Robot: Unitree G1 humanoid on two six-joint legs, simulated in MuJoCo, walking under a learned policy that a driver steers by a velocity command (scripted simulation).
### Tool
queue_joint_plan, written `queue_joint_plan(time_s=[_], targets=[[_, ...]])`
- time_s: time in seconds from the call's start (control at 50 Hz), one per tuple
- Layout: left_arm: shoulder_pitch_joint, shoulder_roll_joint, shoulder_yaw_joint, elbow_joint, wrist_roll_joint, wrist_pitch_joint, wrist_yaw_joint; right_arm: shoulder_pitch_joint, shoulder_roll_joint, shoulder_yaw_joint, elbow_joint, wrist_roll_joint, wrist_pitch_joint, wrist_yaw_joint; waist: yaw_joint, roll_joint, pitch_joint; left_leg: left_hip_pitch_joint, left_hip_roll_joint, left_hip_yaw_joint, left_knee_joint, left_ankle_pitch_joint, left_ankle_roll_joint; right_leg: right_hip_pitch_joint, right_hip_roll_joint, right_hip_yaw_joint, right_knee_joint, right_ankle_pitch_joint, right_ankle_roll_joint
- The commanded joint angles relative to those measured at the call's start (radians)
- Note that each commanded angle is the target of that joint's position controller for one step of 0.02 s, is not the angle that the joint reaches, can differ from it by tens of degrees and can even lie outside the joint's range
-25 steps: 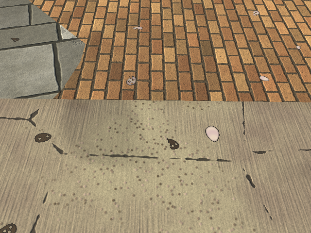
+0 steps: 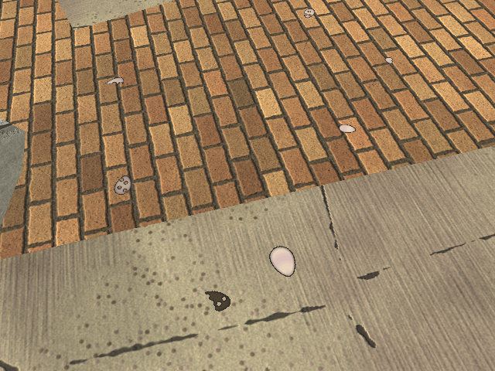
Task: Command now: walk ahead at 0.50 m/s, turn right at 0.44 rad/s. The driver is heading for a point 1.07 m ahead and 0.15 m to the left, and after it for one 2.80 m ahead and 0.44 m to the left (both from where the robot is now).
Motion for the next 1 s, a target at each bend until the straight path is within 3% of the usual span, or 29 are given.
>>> queue_joint_plan(time_s=[0.02, 0.1, 0.14, 0.18, 0.2, 0.22, 0.24, 0.26, 0.28, 0.3, 0.32, 0.36, 0.42, 0.5, 0.58, 0.64, 0.7, 0.72, 0.74, 0.76, 0.78, 0.8, 0.82, 0.84, 0.86, 0.9, 0.92, 1.0], targets=[[0.063, 0.139, 0.029, -0.041, 0.0, -0.014, 0.004, -0.072, -0.061, -0.008, -0.073, 0.005, -0.005, 0.006, 0.024, -0.093, -0.006, -0.007, -0.042, 0.062, -0.131, 0.123, -0.004, 0.017, -0.236, 0.178, -0.089, 0.378, -0.092], [0.122, 0.133, 0.019, -0.022, 0.012, -0.019, 0.014, -0.171, -0.06, 0.002, -0.106, 0.011, -0.02, 0.015, 0.068, -0.097, 0.001, 0.004, -0.073, 0.078, -0.271, 0.17, 0.033, 0.123, -0.27, 0.187, -0.06, 0.46, -0.078], [0.116, 0.148, 0.019, -0.02, 0.018, -0.022, 0.022, -0.174, -0.076, -0.001, -0.116, 0.014, -0.027, 0.015, 0.055, -0.106, 0.008, 0.047, -0.087, 0.071, -0.328, 0.134, 0.064, 0.16, -0.303, 0.204, -0.037, 0.511, -0.067], [0.068, 0.168, 0.02, -0.027, 0.02, -0.027, 0.027, -0.071, -0.104, -0.013, -0.089, 0.014, -0.035, 0.01, -0.005, -0.115, -0.01, 0.2, -0.124, 0.074, -0.383, 0.055, 0.103, 0.152, -0.312, 0.191, 0.033, 0.667, -0.035], [0.054, 0.177, 0.021, -0.025, 0.023, -0.029, 0.025, 0.034, -0.125, -0.024, -0.055, 0.016, -0.04, 0.001, -0.051, -0.108, -0.058, 0.325, -0.157, 0.087, -0.408, 0.017, 0.122, 0.149, -0.293, 0.173, 0.146, 0.783, -0.021], [0.045, 0.171, 0.018, -0.023, 0.022, -0.031, 0.02, 0.181, -0.144, -0.034, -0.011, 0.012, -0.05, -0.01, -0.123, -0.069, -0.136, 0.515, -0.144, 0.078, -0.462, 0.046, 0.149, 0.096, -0.245, 0.126, 0.331, 0.756, -0.003], [0.062, 0.112, 0.0, -0.05, 0.017, -0.036, 0.015, 0.341, -0.213, -0.05, 0.005, -0.009, -0.056, -0.026, -0.172, 0.032, -0.268, 0.749, 0.07, -0.157, -0.471, -0.07, 0.199, -0.062, -0.187, 0.084, 0.614, 0.456, 0.015], [0.211, 0.044, -0.009, -0.048, -0.016, -0.033, 0.009, 0.36, -0.304, -0.078, 0.027, -0.013, -0.045, -0.02, -0.097, 0.289, -0.345, 0.938, 0.293, -0.637, -0.592, -0.117, 0.341, -0.377, 0.002, 0.0, 0.92, -0.28, 0.055], [0.155, 0.123, -0.002, -0.03, 0.021, -0.027, 0.016, 0.282, -0.209, -0.06, 0.016, 0.018, -0.033, -0.008, -0.081, 0.105, -0.235, 0.837, 0.256, -0.679, -0.643, -0.23, 0.323, -0.476, -0.062, 0.071, 0.993, -0.279, 0.038], [0.068, 0.122, 0.0, -0.044, 0.023, -0.026, 0.009, 0.19, -0.142, -0.045, -0.001, 0.027, -0.033, -0.004, -0.064, 0.023, -0.107, 0.7, 0.219, -0.504, -0.655, -0.223, 0.306, -0.487, -0.105, 0.068, 0.975, -0.186, 0.038], [0.017, 0.105, -0.006, -0.057, 0.023, -0.028, 0.004, 0.151, -0.102, -0.034, 0.002, 0.02, -0.037, -0.001, -0.054, -0.015, -0.056, 0.614, 0.169, -0.392, -0.68, -0.115, 0.284, -0.472, -0.137, 0.056, 0.929, -0.132, 0.042], [0.012, 0.085, -0.012, -0.06, 0.037, -0.01, -0.008, 0.157, -0.078, -0.023, 0.031, 0.024, -0.049, -0.006, -0.021, 0.043, -0.032, 0.532, 0.096, -0.238, -0.712, 0.053, 0.247, -0.42, -0.175, 0.03, 0.855, -0.106, 0.061], [-0.002, 0.062, -0.019, -0.059, 0.042, 0.008, -0.019, 0.218, -0.089, -0.025, 0.071, 0.035, -0.07, -0.003, -0.01, 0.052, -0.037, 0.529, 0.075, -0.155, -0.742, 0.192, 0.26, -0.435, -0.191, -0.009, 0.805, -0.077, 0.088], [-0.176, 0.047, -0.033, -0.113, 0.04, 0.011, -0.026, 0.276, -0.097, -0.027, 0.108, 0.037, -0.067, -0.004, -0.039, 0.039, 0.019, 0.55, 0.047, -0.083, -0.803, 0.199, 0.264, -0.55, -0.242, -0.063, 0.643, 0.052, 0.124], [-0.312, 0.016, -0.053, -0.153, 0.032, 0.004, -0.028, 0.331, -0.102, -0.027, 0.14, 0.039, -0.064, -0.004, -0.075, 0.04, 0.029, 0.573, 0.027, -0.02, -0.789, 0.296, 0.247, -0.498, -0.227, -0.111, 0.418, 0.158, 0.131], [-0.377, 0.026, -0.054, -0.175, 0.029, -0.001, -0.023, 0.372, -0.11, -0.027, 0.165, 0.034, -0.058, -0.007, -0.093, 0.04, 0.037, 0.624, 0.052, -0.027, -0.748, 0.366, 0.243, -0.46, -0.205, -0.124, 0.331, 0.161, 0.113], [-0.36, 0.045, -0.047, -0.183, 0.028, -0.012, -0.014, 0.359, -0.131, -0.031, 0.175, 0.027, -0.048, -0.018, -0.063, 0.04, 0.031, 0.674, 0.086, -0.07, -0.663, 0.489, 0.237, -0.39, -0.177, -0.113, 0.269, 0.074, 0.085], [-0.298, 0.056, -0.04, -0.164, 0.031, -0.018, -0.009, 0.339, -0.143, -0.034, 0.172, 0.027, -0.045, -0.021, -0.031, 0.037, 0.006, 0.674, 0.079, -0.072, -0.593, 0.578, 0.226, -0.304, -0.154, -0.115, 0.234, 0.038, 0.073], [-0.169, 0.071, -0.03, -0.122, 0.036, -0.029, 0.0, 0.321, -0.145, -0.035, 0.171, 0.032, -0.042, -0.02, 0.029, 0.009, -0.058, 0.645, 0.043, -0.047, -0.45, 0.624, 0.207, -0.136, -0.132, -0.125, 0.157, 0.063, 0.055], [-0.006, 0.125, -0.01, -0.077, 0.055, -0.042, 0.014, 0.316, -0.122, -0.028, 0.158, 0.041, -0.044, -0.018, 0.088, -0.038, -0.162, 0.509, -0.011, -0.014, -0.238, 0.478, 0.185, 0.114, -0.222, -0.036, 0.141, 0.06, 0.02], [0.12, 0.223, 0.011, -0.077, 0.077, -0.045, 0.027, 0.352, -0.031, -0.006, 0.111, 0.058, -0.048, -0.016, 0.104, -0.193, -0.315, 0.263, -0.119, 0.052, 0.087, 0.009, 0.15, 0.374, -0.519, 0.308, 0.1, -0.047, -0.037], [0.096, 0.245, 0.023, -0.068, 0.044, -0.021, 0.02, 0.418, -0.055, -0.02, 0.121, 0.06, -0.037, -0.021, 0.064, -0.286, -0.353, 0.085, -0.203, 0.034, 0.267, -0.376, 0.145, 0.381, -0.622, 0.584, -0.021, -0.099, -0.115], [-0.012, 0.155, 0.002, -0.095, 0.027, -0.013, 0.018, 0.357, -0.112, -0.037, 0.129, 0.038, -0.022, -0.028, 0.029, -0.133, -0.182, 0.04, -0.134, -0.013, 0.324, -0.322, 0.146, 0.235, -0.58, 0.45, -0.027, -0.067, -0.097], [-0.093, 0.091, -0.015, -0.11, 0.021, -0.02, 0.016, 0.307, -0.086, -0.036, 0.121, 0.037, -0.019, -0.023, 0.005, -0.09, -0.07, 0.056, -0.106, -0.01, 0.306, -0.257, 0.135, 0.1, -0.534, 0.294, -0.045, 0.124, -0.083], [-0.123, 0.057, -0.024, -0.109, 0.024, -0.029, 0.016, 0.301, -0.06, -0.035, 0.122, 0.038, -0.01, -0.021, -0.024, -0.086, -0.034, 0.099, -0.082, -0.005, 0.269, -0.227, 0.123, 0.02, -0.485, 0.165, -0.053, 0.309, -0.05], [-0.126, 0.042, -0.028, -0.098, 0.02, -0.045, 0.024, 0.322, -0.048, -0.042, 0.125, 0.019, 0.021, -0.014, -0.066, -0.118, -0.033, 0.172, -0.079, 0.016, 0.25, -0.204, 0.095, -0.06, -0.436, 0.005, -0.034, 0.592, -0.021], [-0.112, 0.049, -0.026, -0.096, 0.018, -0.053, 0.024, 0.326, -0.039, -0.044, 0.119, 0.021, 0.033, -0.012, -0.075, -0.116, -0.054, 0.182, -0.09, 0.023, 0.253, -0.183, 0.088, -0.06, -0.433, -0.031, -0.023, 0.688, -0.021], [-0.104, 0.067, -0.019, -0.092, 0.015, -0.044, 0.036, 0.229, -0.022, -0.043, 0.06, 0.02, 0.058, -0.002, -0.082, -0.138, -0.045, 0.108, -0.087, 0.055, 0.142, -0.052, 0.068, -0.056, -0.415, -0.155, -0.023, 0.713, -0.03]])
